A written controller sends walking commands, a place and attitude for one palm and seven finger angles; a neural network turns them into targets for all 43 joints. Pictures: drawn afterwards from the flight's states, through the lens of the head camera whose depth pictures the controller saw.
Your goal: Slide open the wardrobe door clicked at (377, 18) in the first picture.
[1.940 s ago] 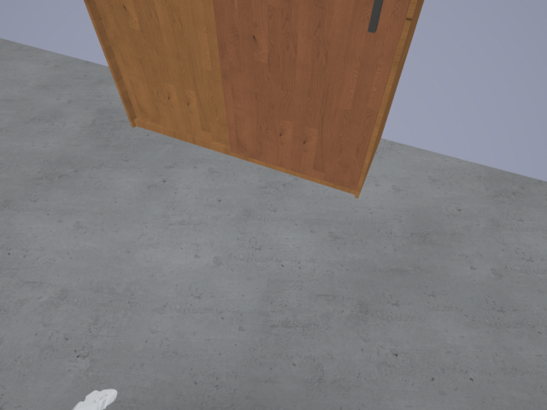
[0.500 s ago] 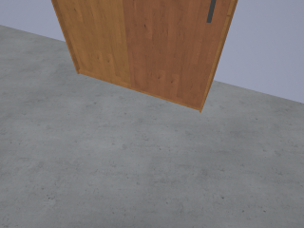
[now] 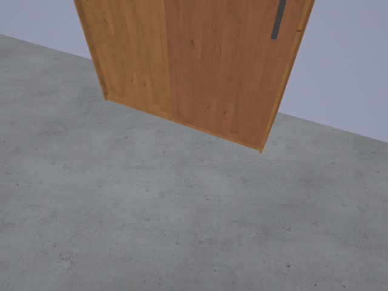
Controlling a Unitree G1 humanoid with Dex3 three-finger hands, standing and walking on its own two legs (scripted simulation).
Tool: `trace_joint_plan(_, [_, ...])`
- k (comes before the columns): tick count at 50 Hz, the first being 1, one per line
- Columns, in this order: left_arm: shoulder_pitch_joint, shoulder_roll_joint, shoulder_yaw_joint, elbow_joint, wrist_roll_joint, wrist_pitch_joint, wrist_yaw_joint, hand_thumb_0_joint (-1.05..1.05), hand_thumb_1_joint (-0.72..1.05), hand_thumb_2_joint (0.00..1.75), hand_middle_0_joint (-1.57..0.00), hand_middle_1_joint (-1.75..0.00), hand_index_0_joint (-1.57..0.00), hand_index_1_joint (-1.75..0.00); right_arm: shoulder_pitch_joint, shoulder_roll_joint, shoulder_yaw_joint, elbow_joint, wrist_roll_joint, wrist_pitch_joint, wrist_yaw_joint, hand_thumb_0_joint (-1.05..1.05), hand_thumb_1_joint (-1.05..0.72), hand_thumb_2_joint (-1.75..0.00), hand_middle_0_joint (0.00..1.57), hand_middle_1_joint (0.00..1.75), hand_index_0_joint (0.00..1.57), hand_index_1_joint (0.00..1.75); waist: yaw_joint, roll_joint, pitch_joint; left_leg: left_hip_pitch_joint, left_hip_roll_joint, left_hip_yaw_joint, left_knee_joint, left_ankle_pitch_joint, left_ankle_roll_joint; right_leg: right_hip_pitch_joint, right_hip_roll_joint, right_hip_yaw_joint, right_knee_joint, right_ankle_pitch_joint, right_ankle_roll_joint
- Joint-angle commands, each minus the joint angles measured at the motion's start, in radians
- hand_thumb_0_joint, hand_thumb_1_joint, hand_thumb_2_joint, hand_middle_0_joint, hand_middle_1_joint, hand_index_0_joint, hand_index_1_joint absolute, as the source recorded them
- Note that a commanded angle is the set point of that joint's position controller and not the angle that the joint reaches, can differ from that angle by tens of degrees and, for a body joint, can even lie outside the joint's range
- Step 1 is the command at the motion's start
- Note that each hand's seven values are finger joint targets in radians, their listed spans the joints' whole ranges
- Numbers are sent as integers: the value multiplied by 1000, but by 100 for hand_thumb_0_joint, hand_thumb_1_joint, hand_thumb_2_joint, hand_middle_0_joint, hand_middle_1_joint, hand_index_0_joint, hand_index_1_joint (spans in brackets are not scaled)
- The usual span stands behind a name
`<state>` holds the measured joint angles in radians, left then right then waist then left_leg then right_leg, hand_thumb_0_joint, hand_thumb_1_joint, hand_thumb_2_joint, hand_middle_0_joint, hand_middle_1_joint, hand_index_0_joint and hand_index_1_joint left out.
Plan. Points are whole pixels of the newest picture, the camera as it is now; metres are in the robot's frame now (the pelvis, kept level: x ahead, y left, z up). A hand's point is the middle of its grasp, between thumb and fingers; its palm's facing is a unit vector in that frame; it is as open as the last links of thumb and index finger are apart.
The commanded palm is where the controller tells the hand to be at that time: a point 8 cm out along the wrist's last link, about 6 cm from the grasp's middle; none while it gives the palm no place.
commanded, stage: walk to a spot facing it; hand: right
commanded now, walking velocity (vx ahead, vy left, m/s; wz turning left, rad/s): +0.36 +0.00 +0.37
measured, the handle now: (282, 6) +1.20 -0.34 +0.17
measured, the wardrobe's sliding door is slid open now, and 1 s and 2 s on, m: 0.00 0.00 0.00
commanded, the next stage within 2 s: turn to face it in 1.30 s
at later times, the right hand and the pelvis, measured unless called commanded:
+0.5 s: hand (267, 258) +0.26 -0.19 -0.19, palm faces -0.16 +0.98 -0.14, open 7.4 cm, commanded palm none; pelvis +0.17 -0.02 -0.02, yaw +9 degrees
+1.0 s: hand (253, 198) +0.45 -0.18 -0.19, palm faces -0.22 +0.97 -0.13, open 7.4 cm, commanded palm none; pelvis +0.41 -0.01 -0.01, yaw +19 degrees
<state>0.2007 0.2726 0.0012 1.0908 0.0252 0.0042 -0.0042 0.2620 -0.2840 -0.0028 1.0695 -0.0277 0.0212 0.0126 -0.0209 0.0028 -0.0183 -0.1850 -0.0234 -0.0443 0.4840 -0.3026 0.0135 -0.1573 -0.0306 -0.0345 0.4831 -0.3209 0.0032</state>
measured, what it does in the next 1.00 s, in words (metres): walks ahead, turning left: left foot, then right foot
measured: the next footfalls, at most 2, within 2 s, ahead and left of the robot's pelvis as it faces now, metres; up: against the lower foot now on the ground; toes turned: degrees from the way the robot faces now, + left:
left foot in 0.60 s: +0.35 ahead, +0.09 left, +0.00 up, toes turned +19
right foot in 1.00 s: +0.56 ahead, -0.09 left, +0.00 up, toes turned +10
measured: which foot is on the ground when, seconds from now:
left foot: down 0.00-0.26, up 0.28-0.58, down 0.60-1.00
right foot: down 0.00-0.58, up 0.60-0.98, down 1.00-1.00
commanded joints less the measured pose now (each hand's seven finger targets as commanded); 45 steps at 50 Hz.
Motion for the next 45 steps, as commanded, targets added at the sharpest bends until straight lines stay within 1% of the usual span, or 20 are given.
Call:
trace_joint_plan(1, [51,138,40,-62,-5,-33,12,0,90,90,-20,-30,-20,-30,69,-106,-46,-66,4,-28,4,0,-90,-90,20,30,20,30,8,6,146,-137,76,-159,-59,-232,77,-115,-102,96,-33,-243,-63])
trace_joint_plan(4, [70,96,43,-78,-10,-49,13,0,90,90,-20,-30,-20,-30,121,-102,-60,-64,4,-44,-2,0,-90,-90,20,30,20,30,3,76,140,-85,122,-256,-65,-192,120,-194,-68,32,106,-199,-47])
trace_joint_plan(7, [31,34,36,-105,-14,-72,17,0,90,90,-20,-30,-20,-30,219,-126,-78,-29,6,-65,-18,0,-90,-90,20,30,20,30,-16,170,104,89,269,-435,-121,174,214,-314,-15,-78,277,-140,1])
trace_joint_plan(9, [27,18,39,-105,-17,-82,18,0,90,90,-20,-30,-20,-30,224,-115,-81,-16,2,-66,-26,0,-90,-90,20,30,20,30,-9,126,99,105,268,-389,-54,377,223,-279,-27,-74,217,-177,-2])
trace_joint_plan(10, [99,12,40,-79,-18,-86,20,0,90,90,-20,-30,-20,-30,180,-103,-80,-21,5,-65,-27,0,-90,-90,20,30,20,30,39,93,80,2,225,-312,39,438,191,-114,-31,-65,92,-125,-17])
trace_joint_plan(11, [259,32,48,-24,-14,-92,25,0,90,90,-20,-30,-20,-30,108,-69,-75,-43,12,-63,-22,0,-90,-90,20,30,20,30,124,-14,30,-219,112,-175,252,435,126,196,-71,8,-72,16,-54])
trace_joint_plan(12, [475,134,76,56,1,-100,38,0,90,90,-20,-30,-20,-30,21,20,-62,-93,18,-67,-11,0,-90,-90,20,30,20,30,186,-332,11,-524,-39,48,609,40,38,440,-344,338,-154,372,-111])
trace_joint_plan(13, [538,97,59,92,0,-91,51,0,90,90,-20,-30,-20,-30,-65,-1,-58,-120,12,-79,-19,0,-90,-90,20,30,20,30,188,-288,81,-675,2,29,731,-209,26,494,-443,369,-142,715,-139])
trace_joint_plan(15, [445,38,43,52,9,-89,52,0,90,90,-20,-30,-20,-30,-93,35,-62,-113,4,-64,-6,0,-90,-90,20,30,20,30,131,-49,185,-681,75,27,816,-147,38,348,-395,195,-130,711,-148])
trace_joint_plan(20, [344,-32,19,27,0,-106,56,0,90,90,-20,-30,-20,-30,-126,111,-48,-152,1,-25,31,0,-90,-90,20,30,20,30,36,-159,267,-560,63,183,575,58,30,143,-215,-107,-279,631,-54])
trace_joint_plan(25, [292,56,53,26,-15,-95,57,0,90,90,-20,-30,-20,-30,-8,63,-56,-131,3,-34,22,0,-90,-90,20,30,20,30,-53,-147,95,-168,-50,279,245,154,90,219,-229,-220,-62,1140,-80])
trace_joint_plan(27, [225,77,65,6,-18,-92,50,0,90,90,-20,-30,-20,-30,182,10,-80,-71,-9,-39,12,0,-90,-90,20,30,20,30,-138,-173,7,92,-57,260,170,160,119,131,-215,-238,237,1066,-65])
trace_joint_plan(28, [208,49,65,-5,-26,-91,40,0,90,90,-20,-30,-20,-30,281,-43,-93,-45,-14,-46,4,0,-90,-90,20,30,20,30,-189,-103,-41,271,18,176,78,234,153,-22,-175,-233,504,802,-46])
trace_joint_plan(29, [229,-48,52,-29,-40,-93,32,0,90,90,-20,-30,-20,-30,327,-123,-106,-36,-7,-58,-7,0,-90,-90,20,30,20,30,-171,105,-90,413,281,-215,11,325,266,-288,-47,-171,868,-56,-18])
trace_joint_plan(30, [198,-57,55,-67,-36,-95,34,0,90,90,-20,-30,-20,-30,296,-155,-111,-55,19,-59,-10,0,-90,-90,20,30,20,30,-138,121,-99,374,403,-452,-119,390,328,-403,-12,-45,1024,-221,-33])
trace_joint_plan(31, [220,-36,58,-76,-21,-87,28,0,90,90,-20,-30,-20,-30,189,-151,-111,-93,20,-64,-15,0,-90,-90,20,30,20,30,-89,165,-82,256,413,-480,-205,121,279,-422,-63,44,1046,-117,-27])
trace_joint_plan(33, [157,-31,59,-80,-2,-62,19,0,90,90,-20,-30,-20,-30,32,-61,-86,-124,14,-67,-34,0,-90,-90,20,30,20,30,-12,-31,88,-73,376,-395,-265,-150,272,-396,-141,63,960,-65,-19])
trace_joint_plan(36, [206,-77,49,-72,3,-34,13,0,90,90,-20,-30,-20,-30,5,-47,-73,-119,1,-84,-33,0,-90,-90,20,30,20,30,56,-56,66,-231,284,-195,-266,-4,222,-298,-159,15,725,-60,10])
trace_joint_plan(40, [132,-93,49,-112,0,-34,-5,0,90,90,-20,-30,-20,-30,25,-51,-77,-98,2,-89,-16,0,-90,-90,20,30,20,30,42,60,69,-223,197,-99,-266,6,193,-261,-130,-50,415,46,35])
trace_joint_plan(45, [-19,-59,56,-171,-1,-61,-13,0,90,90,-20,-30,-20,-30,85,-58,-84,-83,3,-86,-9,0,-90,-90,20,30,20,30,0,83,86,-96,209,-136,-211,73,170,-242,-77,-78,214,75,37])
